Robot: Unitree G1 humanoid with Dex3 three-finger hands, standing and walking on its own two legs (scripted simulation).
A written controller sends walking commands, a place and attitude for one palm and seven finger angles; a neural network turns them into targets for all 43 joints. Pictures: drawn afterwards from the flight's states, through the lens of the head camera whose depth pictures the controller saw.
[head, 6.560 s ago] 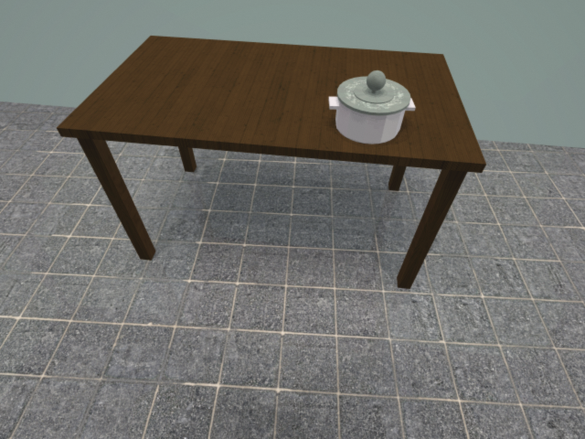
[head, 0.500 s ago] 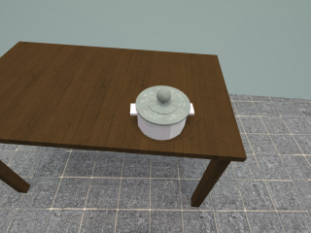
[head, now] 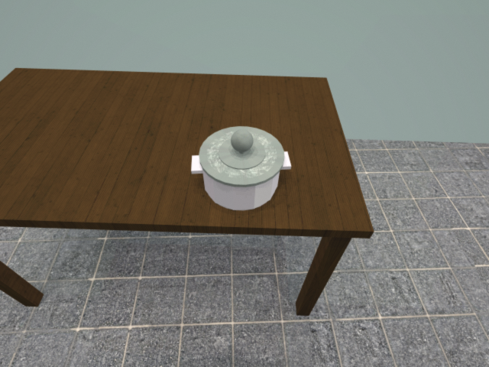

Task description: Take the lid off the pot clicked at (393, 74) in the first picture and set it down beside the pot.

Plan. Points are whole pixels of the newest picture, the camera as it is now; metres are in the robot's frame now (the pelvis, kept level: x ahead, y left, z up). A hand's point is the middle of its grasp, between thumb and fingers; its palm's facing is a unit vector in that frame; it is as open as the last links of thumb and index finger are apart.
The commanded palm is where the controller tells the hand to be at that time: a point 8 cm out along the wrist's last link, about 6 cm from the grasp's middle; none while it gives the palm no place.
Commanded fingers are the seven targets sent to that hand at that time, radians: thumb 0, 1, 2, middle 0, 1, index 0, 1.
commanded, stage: look again from close up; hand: left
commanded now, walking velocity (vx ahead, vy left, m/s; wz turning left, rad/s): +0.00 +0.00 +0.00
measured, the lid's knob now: (242, 140) +0.57 +0.02 +0.04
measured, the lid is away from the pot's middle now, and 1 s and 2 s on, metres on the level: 0.00 0.00 0.00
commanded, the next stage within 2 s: shuffle to correct the standing spot in 0.92 s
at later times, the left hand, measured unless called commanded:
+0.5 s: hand out of the picture +0.02 +0.18 -0.18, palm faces +0.00 -0.98 -0.17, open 7.4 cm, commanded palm none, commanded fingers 0.00 0.90 0.90 -0.20 -0.30 -0.20 -0.30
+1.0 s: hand out of the picture +0.02 +0.18 -0.18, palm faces +0.00 -0.98 -0.17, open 7.4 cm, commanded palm none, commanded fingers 0.00 0.90 0.90 -0.20 -0.30 -0.20 -0.30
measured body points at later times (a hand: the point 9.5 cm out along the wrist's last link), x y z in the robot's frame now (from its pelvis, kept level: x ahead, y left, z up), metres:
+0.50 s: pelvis +0.02 +0.01 +0.00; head +0.04 +0.03 +0.45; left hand +0.02 +0.23 -0.17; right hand +0.05 -0.22 -0.15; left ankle +0.05 +0.10 -0.73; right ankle -0.05 -0.11 -0.73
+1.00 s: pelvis +0.03 +0.01 +0.00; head +0.04 +0.03 +0.45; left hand +0.02 +0.23 -0.16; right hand +0.06 -0.22 -0.15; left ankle +0.05 +0.10 -0.73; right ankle -0.05 -0.11 -0.73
